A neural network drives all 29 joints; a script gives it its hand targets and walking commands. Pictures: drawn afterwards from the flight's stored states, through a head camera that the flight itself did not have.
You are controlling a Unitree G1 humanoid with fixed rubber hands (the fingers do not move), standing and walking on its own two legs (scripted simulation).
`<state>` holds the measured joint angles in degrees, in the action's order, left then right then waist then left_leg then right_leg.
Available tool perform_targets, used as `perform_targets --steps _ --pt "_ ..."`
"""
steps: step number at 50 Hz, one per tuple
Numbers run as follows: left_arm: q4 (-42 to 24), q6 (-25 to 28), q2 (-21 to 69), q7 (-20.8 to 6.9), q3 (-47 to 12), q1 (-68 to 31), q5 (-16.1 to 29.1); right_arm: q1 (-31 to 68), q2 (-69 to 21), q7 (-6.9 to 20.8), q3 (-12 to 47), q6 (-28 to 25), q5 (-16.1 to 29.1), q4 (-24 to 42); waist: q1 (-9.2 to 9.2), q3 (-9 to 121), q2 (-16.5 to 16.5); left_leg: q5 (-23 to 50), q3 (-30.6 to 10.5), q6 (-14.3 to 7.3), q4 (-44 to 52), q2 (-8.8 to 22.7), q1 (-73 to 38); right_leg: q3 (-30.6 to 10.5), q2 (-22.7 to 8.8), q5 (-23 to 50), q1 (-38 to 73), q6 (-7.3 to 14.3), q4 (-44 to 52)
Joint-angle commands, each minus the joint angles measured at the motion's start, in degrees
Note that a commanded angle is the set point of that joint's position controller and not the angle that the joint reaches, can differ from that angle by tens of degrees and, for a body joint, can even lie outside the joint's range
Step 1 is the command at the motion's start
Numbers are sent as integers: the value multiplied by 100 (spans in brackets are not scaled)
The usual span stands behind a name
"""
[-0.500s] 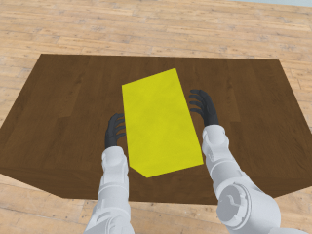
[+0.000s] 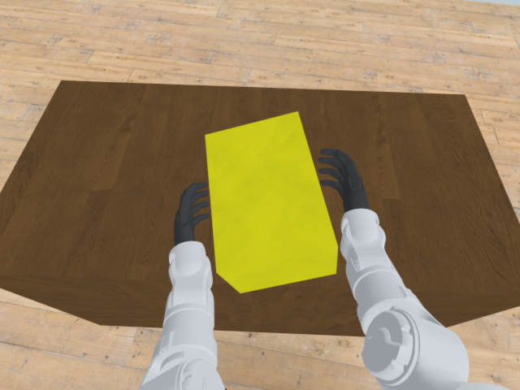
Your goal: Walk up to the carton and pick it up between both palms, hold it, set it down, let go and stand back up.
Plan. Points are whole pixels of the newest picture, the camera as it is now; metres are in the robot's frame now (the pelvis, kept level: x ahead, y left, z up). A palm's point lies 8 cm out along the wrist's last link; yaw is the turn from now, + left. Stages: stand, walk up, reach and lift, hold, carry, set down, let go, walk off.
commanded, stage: set down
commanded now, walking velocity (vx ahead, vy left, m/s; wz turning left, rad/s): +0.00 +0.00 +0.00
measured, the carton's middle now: (269, 202) +0.44 +0.03 -0.05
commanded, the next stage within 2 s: none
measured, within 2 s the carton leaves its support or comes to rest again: rests again in 0.22 s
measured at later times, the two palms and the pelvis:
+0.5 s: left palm (193, 227) +0.37 +0.16 -0.02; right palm (355, 214) +0.40 -0.11 -0.02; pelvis +0.00 +0.01 -0.01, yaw -1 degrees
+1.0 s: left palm (185, 225) +0.37 +0.18 -0.04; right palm (356, 203) +0.43 -0.12 -0.03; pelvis -0.01 +0.02 -0.03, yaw -1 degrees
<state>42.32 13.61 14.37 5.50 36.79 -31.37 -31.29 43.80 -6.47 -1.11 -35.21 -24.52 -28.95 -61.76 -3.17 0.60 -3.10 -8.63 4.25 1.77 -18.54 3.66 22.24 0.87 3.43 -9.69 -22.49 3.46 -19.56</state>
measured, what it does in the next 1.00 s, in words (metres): stands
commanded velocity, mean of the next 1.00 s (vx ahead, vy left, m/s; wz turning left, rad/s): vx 0.00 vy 0.00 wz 0.00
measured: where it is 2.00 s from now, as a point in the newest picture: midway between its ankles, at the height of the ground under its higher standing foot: outside the picture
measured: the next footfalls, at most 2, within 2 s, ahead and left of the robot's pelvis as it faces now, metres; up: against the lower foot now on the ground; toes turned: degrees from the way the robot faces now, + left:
none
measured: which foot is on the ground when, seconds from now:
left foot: down 0.00-1.00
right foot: down 0.00-1.00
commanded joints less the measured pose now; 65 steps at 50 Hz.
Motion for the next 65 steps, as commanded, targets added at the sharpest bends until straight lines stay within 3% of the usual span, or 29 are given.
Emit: perform_targets --steps 1,9,12,17,19,21,22,23,27,32,37,38,39,41,43,44,45,48,49,50,52,54,57,58,59,60,61,63,65 --pt "-138 283 1751 -380 -1420 -2373 -187 1224 -2580 605 1281 101 -329 -756 -173 2426 123 1446 417 -395 -141 -208 -581 30 -308 1766 1346 -444 -104" --pt "68 384 1806 -350 -1384 -2259 -145 1265 -2483 613 1218 43 -379 -653 -219 2565 -8 1118 388 -448 -225 -182 -361 -25 -281 1399 1084 -394 -115" --pt "208 434 1826 -377 -1353 -2127 -190 1193 -2477 605 1307 -19 -387 -774 -199 2657 8 1338 345 -422 -314 -177 -158 -33 -300 1862 1196 -418 -286" --pt "419 530 1694 -352 -1174 -2049 -237 1305 -2395 611 1358 -200 -326 -569 -383 2693 -59 1365 381 -444 -421 -212 -7 -43 -278 1785 1081 -410 -331" --pt "437 608 1632 -279 -1268 -2126 -192 1418 -2148 585 1312 -305 -382 -561 -279 2952 -41 1456 339 -410 -464 -160 -44 31 -215 1735 913 -392 -344" --pt "584 687 1075 -140 -1131 -2187 -151 1427 -1393 494 1043 -351 -330 -662 -321 3011 74 1530 335 -350 -510 -161 -84 40 -181 1735 823 -360 -387" --pt "584 703 697 -46 -1114 -1974 -84 1295 -946 417 1006 -351 -123 -851 -342 2901 63 1571 340 -355 -531 -157 -146 27 -170 1654 738 -352 -315" --pt "684 741 478 39 -972 -1929 27 1345 -704 350 1169 -343 103 -875 -534 2942 -21 1770 369 -341 -608 -166 -150 -41 -172 1852 758 -348 -387" --pt "802 815 -384 366 -1139 -2201 751 1870 204 -24 1566 -291 1024 -1002 -521 3266 -67 1362 346 -343 -770 -211 245 -232 -148 1521 560 -365 -459" --pt "925 1040 -707 701 -1555 -2649 1338 2534 708 -228 2320 -392 2181 -1036 -726 4655 305 2132 233 -71 -1528 -189 290 -182 26 1769 -36 -273 -964" --pt "1479 1080 -975 736 -1809 -2675 1853 2743 1463 -305 2711 -455 2880 -1355 -497 4947 167 2417 125 140 -1848 -208 222 -41 134 2154 -217 -289 -1208" --pt "1704 1100 -1207 726 -1757 -2620 1974 2822 1609 -328 2836 -479 3027 -1322 -545 5078 76 2515 171 160 -1960 -214 314 -65 140 2306 -199 -313 -1317" --pt "1710 1137 -1059 683 -1911 -2625 2112 2895 1651 -353 2834 -536 3090 -1434 -353 5019 -81 2366 138 185 -1997 -222 471 -8 162 2323 -134 -339 -1361" --pt "1910 1156 -1303 666 -1966 -2745 2353 2837 1995 -379 3015 -515 3279 -1796 -260 4835 -122 2092 135 170 -2050 -250 664 -72 129 2365 -156 -403 -1495" --pt "2178 1154 -1349 629 -1990 -2659 2437 2963 2040 -405 3138 -558 3476 -1847 -269 4859 -210 2060 78 174 -2075 -255 676 -114 126 2397 -256 -364 -1465" --pt "2127 1175 -1357 612 -2119 -2790 2544 3054 2120 -391 3199 -600 3593 -1923 -203 4995 -43 2199 100 219 -2160 -279 704 -82 128 2583 -205 -367 -1538" --pt "2094 1257 -1406 606 -2061 -2637 2577 3115 2171 -385 3268 -692 3692 -1766 -310 5109 -135 2333 66 228 -2171 -263 702 -88 132 2843 -90 -378 -1618" --pt "1956 1315 -1480 547 -2245 -2470 2769 2856 2303 -310 3574 -747 3966 -1983 -224 4964 -28 2503 7 244 -2284 -268 620 -68 116 3013 -106 -359 -1686" --pt "1863 1272 -1426 528 -2327 -2153 2768 2481 2411 -291 3603 -737 4028 -2197 -125 4802 11 2416 -62 237 -2258 -257 631 -104 88 2982 -118 -386 -1717" --pt "1976 1257 -1475 532 -2298 -2458 2774 2804 2449 -261 3594 -707 4043 -2306 -199 4697 77 2103 -24 239 -2222 -259 720 -93 74 2506 -360 -379 -1649" --pt "1706 1275 -1487 507 -2373 -2185 2867 2639 2451 -214 3759 -724 4190 -2065 -158 4612 -68 2217 -59 206 -2218 -230 617 -109 89 2628 -166 -350 -1615" --pt "1494 1358 -1633 491 -2359 -2026 2961 2564 2390 -144 3962 -848 4346 -1686 -314 4711 -168 1992 -59 144 -2208 -276 970 -200 21 2660 -1 -394 -1700" --pt "1089 1325 -1588 501 -2579 -1683 2989 2065 2351 -63 4097 -903 4460 -1421 -272 4754 41 2060 -122 146 -2271 -301 820 -223 43 2486 -134 -368 -1748" --pt "865 1281 -1489 505 -2831 -1761 3052 2061 2505 -5 4015 -866 4541 -1484 -107 4724 255 1892 -160 194 -2237 -256 625 -160 55 2028 -390 -299 -1633" --pt "993 1248 -1517 511 -2811 -1901 3099 2186 2488 19 3967 -805 4491 -1543 -153 4688 298 1833 -141 178 -2271 -264 646 -139 52 1726 -618 -282 -1612" --pt "867 1252 -1513 490 -2946 -1851 3235 2130 2457 24 3995 -771 4503 -1234 -71 4739 101 1609 -148 140 -2251 -239 646 -151 61 1558 -612 -294 -1561" --pt "787 1195 -1455 509 -2975 -1707 3201 2059 2545 77 3963 -758 4514 -1095 -130 4561 191 1488 -179 122 -2207 -224 611 -122 71 1229 -683 -246 -1514" --pt "490 1116 -1440 508 -3124 -1453 3252 1750 2606 108 3907 -715 4495 -857 -46 4600 245 1496 -228 136 -2177 -232 343 -70 88 1179 -718 -246 -1490" --pt "413 972 -1413 513 -3103 -1218 3204 1461 2561 127 3907 -613 4406 -798 -36 4257 115 1270 -252 87 -2109 -219 418 -80 83 903 -656 -231 -1433"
